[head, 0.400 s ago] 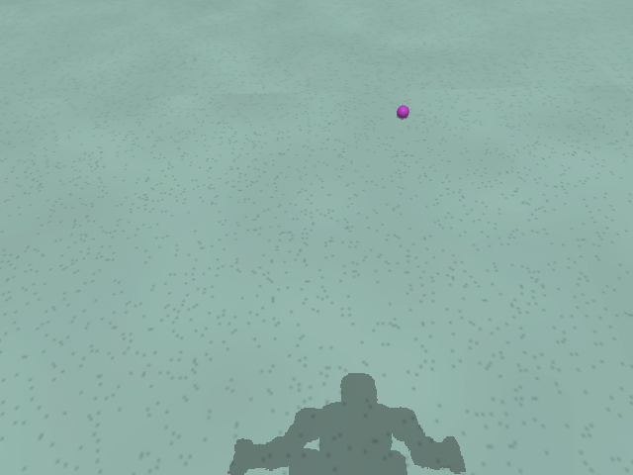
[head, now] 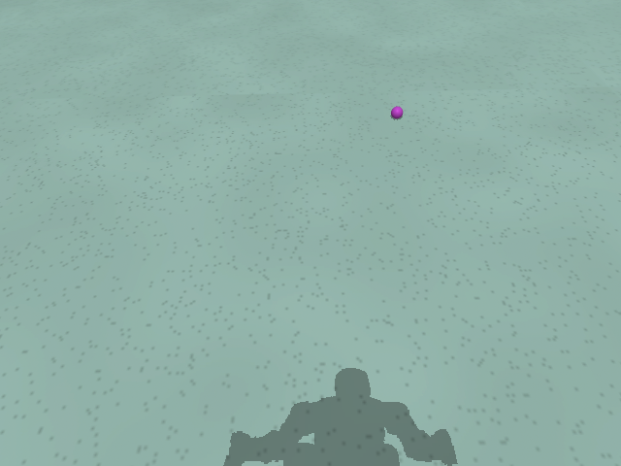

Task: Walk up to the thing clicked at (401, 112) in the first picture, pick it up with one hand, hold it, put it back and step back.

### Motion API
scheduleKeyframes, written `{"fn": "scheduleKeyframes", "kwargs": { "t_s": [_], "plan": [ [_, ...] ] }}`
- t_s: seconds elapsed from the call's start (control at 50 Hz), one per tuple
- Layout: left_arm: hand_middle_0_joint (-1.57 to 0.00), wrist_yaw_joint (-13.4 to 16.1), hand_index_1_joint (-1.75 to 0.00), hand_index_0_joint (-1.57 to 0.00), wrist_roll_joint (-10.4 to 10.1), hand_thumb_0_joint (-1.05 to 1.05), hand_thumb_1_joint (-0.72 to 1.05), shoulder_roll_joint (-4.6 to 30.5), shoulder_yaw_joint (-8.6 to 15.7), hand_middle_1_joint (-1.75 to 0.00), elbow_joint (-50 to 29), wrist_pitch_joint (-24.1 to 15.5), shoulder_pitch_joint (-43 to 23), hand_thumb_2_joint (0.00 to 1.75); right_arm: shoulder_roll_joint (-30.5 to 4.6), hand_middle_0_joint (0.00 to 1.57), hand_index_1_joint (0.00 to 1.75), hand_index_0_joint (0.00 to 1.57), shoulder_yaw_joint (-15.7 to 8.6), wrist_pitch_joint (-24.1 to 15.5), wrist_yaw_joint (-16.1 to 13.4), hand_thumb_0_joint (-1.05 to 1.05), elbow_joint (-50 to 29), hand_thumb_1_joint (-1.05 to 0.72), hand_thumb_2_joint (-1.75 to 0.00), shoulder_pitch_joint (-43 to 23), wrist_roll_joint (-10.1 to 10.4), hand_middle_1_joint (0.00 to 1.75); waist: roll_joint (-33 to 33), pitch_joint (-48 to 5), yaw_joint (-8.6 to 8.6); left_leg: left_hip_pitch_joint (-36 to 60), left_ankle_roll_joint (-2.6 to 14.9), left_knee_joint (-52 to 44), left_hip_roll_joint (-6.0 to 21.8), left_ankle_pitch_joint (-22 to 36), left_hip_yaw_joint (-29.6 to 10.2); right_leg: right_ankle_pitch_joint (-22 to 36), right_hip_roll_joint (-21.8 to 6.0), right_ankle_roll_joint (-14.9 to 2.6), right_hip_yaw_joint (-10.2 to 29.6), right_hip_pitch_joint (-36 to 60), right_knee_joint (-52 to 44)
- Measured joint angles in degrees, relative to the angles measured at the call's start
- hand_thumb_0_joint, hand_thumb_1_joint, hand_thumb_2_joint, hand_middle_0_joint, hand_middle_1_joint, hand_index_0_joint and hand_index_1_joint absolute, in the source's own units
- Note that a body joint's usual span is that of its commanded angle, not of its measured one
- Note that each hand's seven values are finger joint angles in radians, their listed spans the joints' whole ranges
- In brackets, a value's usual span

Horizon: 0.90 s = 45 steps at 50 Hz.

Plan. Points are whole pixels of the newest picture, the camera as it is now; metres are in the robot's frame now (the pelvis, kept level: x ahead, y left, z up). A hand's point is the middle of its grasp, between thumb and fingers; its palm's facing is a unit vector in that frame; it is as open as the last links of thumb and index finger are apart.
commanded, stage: stand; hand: left
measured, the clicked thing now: (397, 112) +2.06 -0.44 -0.75
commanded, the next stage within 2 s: walk up in 0.72 s
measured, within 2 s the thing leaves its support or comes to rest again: neither
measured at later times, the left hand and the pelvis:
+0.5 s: hand out of the picture +0.07 +0.25 -0.16, palm faces -0.01 -0.94 -0.34, open 7.4 cm; pelvis +0.00 +0.00 +0.00, yaw +0 degrees
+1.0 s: hand (154, 433) +0.20 +0.25 -0.12, palm faces -0.26 -0.85 -0.45, open 7.4 cm; pelvis +0.06 -0.03 -0.01, yaw -16 degrees
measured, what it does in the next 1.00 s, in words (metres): lifts its right foot, turning right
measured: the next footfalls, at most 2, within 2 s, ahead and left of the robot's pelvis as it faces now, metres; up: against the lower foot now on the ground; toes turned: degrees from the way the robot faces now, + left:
right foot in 1.06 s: +0.14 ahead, -0.22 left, +0.00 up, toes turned -31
left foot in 1.52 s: +0.60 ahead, -0.08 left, +0.00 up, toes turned -36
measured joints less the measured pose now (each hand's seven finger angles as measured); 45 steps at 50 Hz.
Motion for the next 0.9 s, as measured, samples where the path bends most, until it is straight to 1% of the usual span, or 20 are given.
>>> {"fn": "scheduleKeyframes", "kwargs": {
  "t_s": [0.72, 0.74, 0.76, 0.78, 0.8, 0.84, 0.86, 0.9],
  "plan": [
    [-0.20, 0.05, -0.30, -0.21, -0.03, 0.00, 0.90, 0.27, 0.04, -0.30, -0.19, 0.03, 0.83, 0.90, -0.11, 0.20, 0.30, 0.20, 0.13, 0.06, 0.02, 0.01, 0.15, -0.90, -0.90, 0.49, 0.02, 0.30, -0.05, -0.15, 0.00, 0.44, 0.12, -0.64, -0.16, 0.10, -0.01, 0.09, -0.17, 0.13, -0.02, 0.48, -0.68],
    [-0.20, -0.65, -0.30, -0.21, 0.07, 0.00, 0.90, 0.37, 0.56, -0.30, -1.18, 0.16, 1.65, 0.90, -0.14, 0.20, 0.30, 0.20, -0.68, 0.19, 0.91, 0.01, -0.65, -0.90, -0.90, 0.62, -0.52, 0.30, -0.16, -0.53, 0.36, -0.50, 0.57, 1.05, 0.00, -2.72, 0.97, -1.22, -0.04, -0.28, 0.81, -0.69, 0.72],
    [-0.20, -1.58, -0.30, -0.21, 0.12, 0.00, 0.90, 0.60, 1.05, -0.30, -2.45, 0.05, 3.17, 0.90, -0.44, 0.20, 0.30, 0.20, -1.56, -0.05, 2.07, 0.01, -1.88, -0.90, -0.90, 0.60, -1.11, 0.30, -0.27, -1.07, 0.72, -1.61, 1.31, 3.35, 0.12, -6.95, 2.46, -3.38, 0.08, -0.62, 2.24, -2.52, 3.13],
    [-0.20, -2.39, -0.30, -0.21, 0.18, 0.00, 0.90, 0.90, 1.45, -0.30, -3.19, 0.11, 4.67, 0.90, -0.86, 0.20, 0.30, 0.20, -2.36, -0.53, 3.01, 0.01, -3.42, -0.90, -0.90, 0.54, -1.45, 0.30, -0.39, -1.68, 0.69, -2.27, 2.05, 4.55, 0.08, -9.75, 3.95, -6.10, -0.11, -0.73, 3.35, -4.59, 6.02],
    [-0.21, -2.96, -0.30, -0.21, 0.24, 0.00, 0.90, 1.10, 1.81, -0.30, -3.35, 0.47, 5.74, 0.90, -1.41, 0.20, 0.30, 0.20, -3.11, -1.20, 3.68, 0.01, -5.20, -0.90, -0.90, 0.50, -1.57, 0.30, -0.08, -2.26, 0.40, -2.60, 2.49, 4.48, 0.37, -9.42, 5.47, -8.73, -0.40, -1.15, 3.17, -7.58, 10.81],
    [-0.21, -3.66, -0.30, -0.21, 0.59, 0.01, 0.90, 1.56, 1.98, -0.30, -2.97, 1.03, 6.61, 0.90, -2.68, 0.20, 0.30, 0.21, -4.46, -2.35, 4.32, 0.01, -8.41, -0.90, -0.90, 0.44, -1.55, 0.30, 1.49, -2.56, -0.66, -2.14, 2.30, 3.02, 1.82, -4.67, 8.15, -11.92, -1.25, -1.63, 0.75, -14.18, 21.84],
    [-0.21, -4.03, -0.30, -0.21, 0.67, 0.01, 0.90, 2.20, 2.05, -0.30, -2.89, 1.13, 6.72, 0.90, -3.11, 0.20, 0.30, 0.21, -4.89, -2.71, 4.38, 0.01, -9.43, -0.90, -0.90, 0.63, -1.54, 0.30, 1.73, -2.61, -1.09, -1.43, 1.81, 2.33, 2.23, -3.71, 9.37, -12.14, -2.14, -1.61, -0.01, -16.99, 26.06],
    [-0.21, -4.95, -0.30, -0.21, 0.45, 0.01, 0.90, 3.60, 2.59, -0.30, -3.46, 1.26, 6.89, 0.90, -4.13, 0.20, 0.30, 0.21, -5.41, -2.84, 4.67, 0.01, -10.23, -0.90, -0.90, 1.48, -1.61, 0.30, 1.94, -3.06, -1.33, 0.78, 0.96, 1.10, 2.77, -4.59, 11.62, -11.19, -4.49, -0.95, -1.36, -20.91, 30.41]
  ]
}}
